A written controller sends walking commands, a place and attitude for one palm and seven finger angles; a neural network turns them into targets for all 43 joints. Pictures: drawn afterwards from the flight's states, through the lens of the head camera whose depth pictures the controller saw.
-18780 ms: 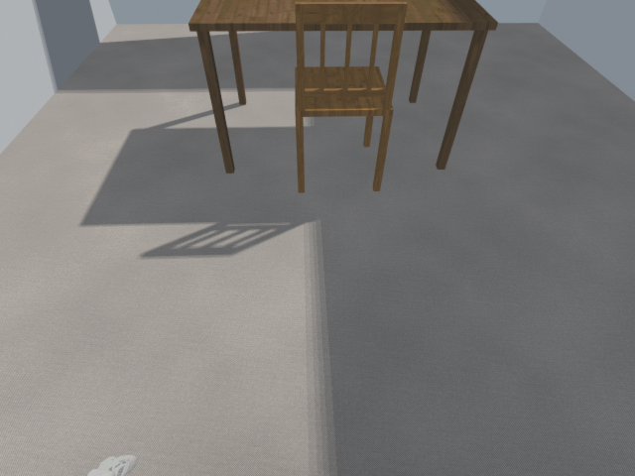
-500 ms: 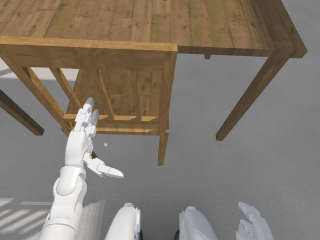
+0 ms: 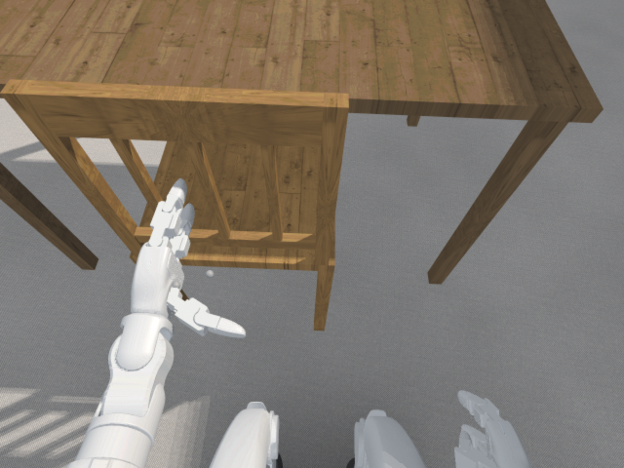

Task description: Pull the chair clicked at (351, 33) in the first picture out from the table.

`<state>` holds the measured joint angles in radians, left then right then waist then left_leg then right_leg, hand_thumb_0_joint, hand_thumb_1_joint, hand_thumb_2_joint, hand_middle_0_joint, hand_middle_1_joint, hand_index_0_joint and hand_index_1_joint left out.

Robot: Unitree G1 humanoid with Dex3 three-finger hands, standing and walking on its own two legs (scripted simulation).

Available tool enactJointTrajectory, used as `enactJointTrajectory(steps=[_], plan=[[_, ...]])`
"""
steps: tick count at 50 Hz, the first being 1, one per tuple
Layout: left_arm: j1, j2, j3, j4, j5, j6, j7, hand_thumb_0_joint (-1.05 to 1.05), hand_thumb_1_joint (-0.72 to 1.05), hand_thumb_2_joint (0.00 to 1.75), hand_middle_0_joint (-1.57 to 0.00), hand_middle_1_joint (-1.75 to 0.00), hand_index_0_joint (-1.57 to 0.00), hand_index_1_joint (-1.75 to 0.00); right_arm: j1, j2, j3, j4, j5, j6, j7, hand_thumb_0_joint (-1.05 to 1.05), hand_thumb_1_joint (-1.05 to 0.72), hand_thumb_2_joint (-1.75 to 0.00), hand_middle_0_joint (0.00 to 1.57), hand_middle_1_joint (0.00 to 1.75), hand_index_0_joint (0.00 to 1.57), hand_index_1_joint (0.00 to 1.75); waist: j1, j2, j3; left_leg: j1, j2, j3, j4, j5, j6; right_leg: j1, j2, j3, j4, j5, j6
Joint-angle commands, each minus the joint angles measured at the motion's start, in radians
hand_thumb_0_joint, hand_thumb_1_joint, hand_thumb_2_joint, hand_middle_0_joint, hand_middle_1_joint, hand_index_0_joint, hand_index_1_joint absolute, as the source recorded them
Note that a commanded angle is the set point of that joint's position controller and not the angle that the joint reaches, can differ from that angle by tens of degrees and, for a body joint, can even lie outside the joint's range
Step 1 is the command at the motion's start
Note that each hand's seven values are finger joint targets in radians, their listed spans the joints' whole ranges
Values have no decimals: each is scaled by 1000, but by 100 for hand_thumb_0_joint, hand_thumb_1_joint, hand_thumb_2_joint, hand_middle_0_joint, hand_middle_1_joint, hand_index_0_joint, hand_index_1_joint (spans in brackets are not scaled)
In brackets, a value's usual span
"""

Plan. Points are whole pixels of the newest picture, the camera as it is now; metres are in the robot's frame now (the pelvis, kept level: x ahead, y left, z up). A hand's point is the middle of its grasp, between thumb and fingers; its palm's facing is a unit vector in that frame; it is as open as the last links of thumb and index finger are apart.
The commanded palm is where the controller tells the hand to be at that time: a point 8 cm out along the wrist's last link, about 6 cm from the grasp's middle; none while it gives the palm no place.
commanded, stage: aim the fingers beside a spindle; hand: left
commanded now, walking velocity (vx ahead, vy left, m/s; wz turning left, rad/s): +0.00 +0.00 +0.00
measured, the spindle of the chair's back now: (211, 193) +0.50 +0.17 -0.01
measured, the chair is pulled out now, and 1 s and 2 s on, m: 0.00 0.00 0.00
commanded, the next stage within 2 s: push the fingers through the gap in 1.36 s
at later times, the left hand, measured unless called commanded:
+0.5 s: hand (216, 290) +0.33 +0.13 +0.02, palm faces -0.05 -1.00 -0.01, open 16.9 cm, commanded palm +0.32 +0.19 +0.03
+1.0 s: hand (198, 268) +0.35 +0.15 +0.03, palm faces -0.01 -1.00 -0.07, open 16.9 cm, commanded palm +0.32 +0.19 +0.02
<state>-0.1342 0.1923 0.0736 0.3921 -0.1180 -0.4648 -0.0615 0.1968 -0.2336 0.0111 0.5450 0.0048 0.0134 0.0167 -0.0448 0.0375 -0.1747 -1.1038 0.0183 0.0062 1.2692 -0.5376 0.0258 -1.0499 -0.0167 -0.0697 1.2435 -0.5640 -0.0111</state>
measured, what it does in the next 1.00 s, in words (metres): stands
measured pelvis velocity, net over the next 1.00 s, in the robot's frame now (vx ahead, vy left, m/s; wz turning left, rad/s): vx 0.00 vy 0.00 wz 0.00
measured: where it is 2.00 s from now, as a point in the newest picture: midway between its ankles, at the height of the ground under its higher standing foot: outside the picture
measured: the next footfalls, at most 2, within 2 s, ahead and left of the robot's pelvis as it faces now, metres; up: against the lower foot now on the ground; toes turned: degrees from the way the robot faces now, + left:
none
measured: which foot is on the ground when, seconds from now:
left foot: down 0.00-1.00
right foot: down 0.00-1.00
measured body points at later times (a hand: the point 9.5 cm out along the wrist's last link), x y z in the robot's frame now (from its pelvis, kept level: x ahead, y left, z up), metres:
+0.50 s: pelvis +0.00 -0.01 +0.00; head +0.11 +0.00 +0.44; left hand +0.33 +0.19 +0.02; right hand +0.15 -0.26 -0.11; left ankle +0.03 +0.10 -0.62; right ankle +0.02 -0.12 -0.62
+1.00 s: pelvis +0.00 +0.00 +0.00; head +0.10 +0.01 +0.44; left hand +0.35 +0.21 +0.04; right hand +0.15 -0.24 -0.11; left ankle +0.03 +0.10 -0.62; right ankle +0.02 -0.12 -0.62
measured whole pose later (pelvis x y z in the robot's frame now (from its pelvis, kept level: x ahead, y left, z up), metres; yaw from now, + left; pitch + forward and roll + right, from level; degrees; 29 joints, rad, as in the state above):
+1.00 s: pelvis +0.00 +0.00 +0.00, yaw +0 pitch +22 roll -2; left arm -0.17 0.22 0.11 0.43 -0.15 -0.47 -0.09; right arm 0.20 -0.24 0.02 0.56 0.01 -0.01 0.00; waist -0.05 0.04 -0.18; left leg -1.12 0.02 0.00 1.28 -0.54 0.03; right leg -1.06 -0.02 -0.08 1.25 -0.56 -0.01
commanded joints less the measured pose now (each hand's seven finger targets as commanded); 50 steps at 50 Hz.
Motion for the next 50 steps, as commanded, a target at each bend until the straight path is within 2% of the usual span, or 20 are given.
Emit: enactJointTrajectory(steps=[1,5,7,10,12,15,19,22,24,27,29,31,34,37,39,41,43,46,48,50], plan=[[-111,40,2,-86,-35,1,-59,0,-50,30,-6,-8,-6,-8,19,-159,-62,-140,15,-31,-13,0,-90,-90,20,30,20,30,-24,-71,-289,216,-18,-41,-169,186,1,163,26,35,-195,207,-17],[-254,144,65,-398,-57,-102,-41,0,-50,30,-6,-8,-6,-8,15,-143,-66,-143,2,-58,-29,0,-90,-90,20,30,20,30,2,65,-490,364,-11,-43,-155,326,-2,211,22,52,-168,308,-16],[-231,167,82,-455,-52,-133,-8,0,-50,30,-6,-8,-6,-8,24,-137,-63,-125,-5,-70,-31,0,-90,-90,20,30,20,30,4,90,-501,420,-5,-55,-162,394,-8,196,25,43,-157,337,-19],[-198,143,74,-312,-26,-120,16,0,-50,30,-6,-8,-6,-8,22,-136,-59,-92,-9,-71,-26,0,-90,-90,20,30,20,30,-29,29,-378,324,-4,-56,-156,322,-5,160,27,34,-163,290,-12],[-153,93,38,-127,-13,-66,-1,0,-50,30,-6,-8,-6,-8,28,-145,-57,-82,-4,-61,-21,0,-90,-90,20,30,20,30,-51,-34,-265,227,-10,-48,-153,233,-1,134,29,33,-179,240,-9],[-92,77,50,27,-33,8,-56,0,-50,30,-6,-8,-6,-8,32,-162,-58,-99,13,-44,-20,0,-90,-90,20,30,20,30,-35,-115,-226,138,-23,-27,-153,159,2,180,23,53,-211,198,-7],[-142,92,50,-184,-76,-14,-98,0,-50,30,-6,-8,-6,-8,23,-152,-67,-142,15,-50,-22,0,-90,-90,20,30,20,30,-3,-24,-400,234,-22,-18,-151,272,5,258,15,62,-188,327,-11],[-175,197,126,-444,-89,-102,-59,0,-50,30,-6,-8,-6,-8,23,-139,-69,-149,5,-69,-30,0,-90,-90,20,30,20,30,23,48,-533,349,-15,-25,-160,390,2,311,20,67,-171,413,-12],[-162,187,114,-461,-72,-137,-24,0,-50,30,-6,-8,-6,-8,25,-128,-64,-125,-1,-81,-32,0,-90,-90,20,30,20,30,5,74,-484,373,-10,-31,-162,403,-1,260,23,57,-167,392,-12],[-178,140,79,-271,-37,-117,-7,0,-50,30,-6,-8,-6,-8,28,-139,-61,-79,-6,-82,-29,0,-90,-90,20,30,20,30,-52,0,-311,281,-4,-47,-147,302,1,146,29,39,-171,297,-6],[-149,94,50,-105,-31,-76,-31,0,-50,30,-6,-8,-6,-8,27,-148,-60,-71,-3,-76,-27,0,-90,-90,20,30,20,30,-63,-52,-223,189,-13,-41,-143,183,1,117,27,42,-191,204,-3],[-85,64,35,4,-40,-27,-71,0,-50,30,-6,-8,-6,-8,29,-161,-62,-86,8,-70,-24,0,-90,-90,20,30,20,30,-45,-86,-204,153,-19,-36,-149,154,1,131,26,47,-204,180,-10],[-131,50,6,-54,-67,6,-124,0,-50,30,-6,-8,-6,-8,25,-166,-65,-119,20,-61,-24,0,-90,-90,20,30,20,30,-29,-42,-293,203,-22,-32,-154,198,3,170,20,47,-199,232,-14],[-186,140,75,-304,-86,-46,-102,0,-50,30,-6,-8,-6,-8,22,-157,-72,-142,11,-71,-31,0,-90,-90,20,30,20,30,5,23,-478,322,-13,-40,-151,331,2,237,19,51,-170,341,-15],[-213,200,124,-451,-83,-99,-54,0,-50,30,-6,-8,-6,-8,24,-144,-68,-138,2,-82,-35,0,-90,-90,20,30,20,30,22,89,-540,413,-8,-47,-160,412,-6,237,21,45,-157,370,-17],[-173,219,144,-467,-62,-122,-1,0,-50,30,-6,-8,-6,-8,28,-138,-64,-120,-6,-86,-34,0,-90,-90,20,30,20,30,15,77,-504,419,-2,-57,-165,437,-9,204,27,34,-148,362,-17],[-180,160,100,-355,-38,-112,25,0,-50,30,-6,-8,-6,-8,19,-133,-59,-98,-10,-81,-28,0,-90,-90,20,30,20,30,-22,46,-389,349,-3,-59,-162,360,-6,154,27,28,-156,308,-11],[-142,85,44,-57,-10,-44,-4,0,-50,30,-6,-8,-6,-8,27,-151,-55,-79,-3,-64,-22,0,-90,-90,20,30,20,30,-61,-68,-195,190,-10,-56,-163,164,-1,84,34,21,-188,162,-8],[-166,54,15,21,-21,-6,-51,0,-50,30,-6,-8,-6,-8,27,-166,-55,-89,11,-57,-22,0,-90,-90,20,30,20,30,-58,-87,-180,162,-18,-52,-166,109,-1,85,29,25,-200,124,-12],[-154,21,-17,-7,-47,15,-94,0,-50,30,-6,-8,-6,-8,25,-170,-59,-114,19,-56,-22,0,-90,-90,20,30,20,30,-41,-71,-260,198,-21,-47,-169,140,2,129,25,31,-204,156,-15]])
